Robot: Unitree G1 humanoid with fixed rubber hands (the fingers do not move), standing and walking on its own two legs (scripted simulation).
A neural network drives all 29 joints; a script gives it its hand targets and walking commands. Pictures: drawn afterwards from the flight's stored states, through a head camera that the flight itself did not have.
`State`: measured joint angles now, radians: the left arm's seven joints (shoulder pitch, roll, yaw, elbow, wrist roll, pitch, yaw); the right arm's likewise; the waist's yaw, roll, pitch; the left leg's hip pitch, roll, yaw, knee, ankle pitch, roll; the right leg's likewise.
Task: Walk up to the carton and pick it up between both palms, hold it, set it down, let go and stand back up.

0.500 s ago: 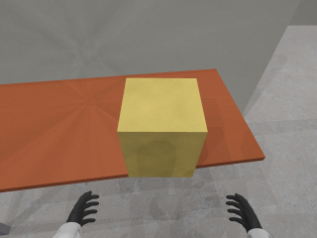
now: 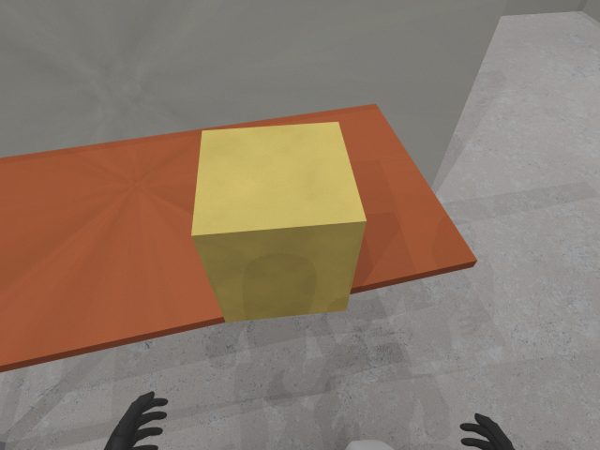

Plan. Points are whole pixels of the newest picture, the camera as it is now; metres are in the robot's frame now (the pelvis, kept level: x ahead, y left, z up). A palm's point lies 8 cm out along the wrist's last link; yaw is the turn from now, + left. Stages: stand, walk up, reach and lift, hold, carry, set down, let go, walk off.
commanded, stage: stand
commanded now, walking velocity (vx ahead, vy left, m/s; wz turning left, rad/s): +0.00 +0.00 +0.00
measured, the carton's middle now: (279, 227) +0.43 +0.04 +0.01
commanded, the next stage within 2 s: none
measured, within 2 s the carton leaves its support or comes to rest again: neither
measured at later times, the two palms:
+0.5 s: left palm (135, 441) +0.15 +0.23 -0.09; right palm out of the picture +0.04 -0.26 -0.12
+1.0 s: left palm (137, 433) +0.16 +0.23 -0.10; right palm out of the picture +0.06 -0.25 -0.13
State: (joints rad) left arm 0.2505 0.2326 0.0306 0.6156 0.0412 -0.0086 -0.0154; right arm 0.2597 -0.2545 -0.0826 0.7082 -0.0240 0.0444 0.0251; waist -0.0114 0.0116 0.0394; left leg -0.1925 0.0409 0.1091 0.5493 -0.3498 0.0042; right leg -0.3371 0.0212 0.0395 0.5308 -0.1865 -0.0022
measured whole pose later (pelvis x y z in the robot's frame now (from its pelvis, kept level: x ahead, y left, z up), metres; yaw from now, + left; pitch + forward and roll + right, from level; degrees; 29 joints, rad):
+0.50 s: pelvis +0.01 +0.01 +0.00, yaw -3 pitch +2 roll +1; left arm 0.27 0.20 0.02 0.62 0.04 -0.01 0.00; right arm 0.34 -0.25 -0.06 0.73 -0.04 0.04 0.00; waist -0.03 0.01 -0.01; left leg -0.22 0.04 0.17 0.56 -0.37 0.01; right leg -0.40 0.03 0.10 0.58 -0.21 0.01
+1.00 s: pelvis +0.03 +0.01 -0.01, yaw -5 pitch +1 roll +1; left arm 0.29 0.20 0.01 0.63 0.03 0.01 0.02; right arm 0.32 -0.24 -0.04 0.75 -0.02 0.06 -0.01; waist -0.02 0.01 0.02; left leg -0.16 0.04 0.20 0.57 -0.42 0.01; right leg -0.38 0.04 0.13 0.64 -0.27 0.01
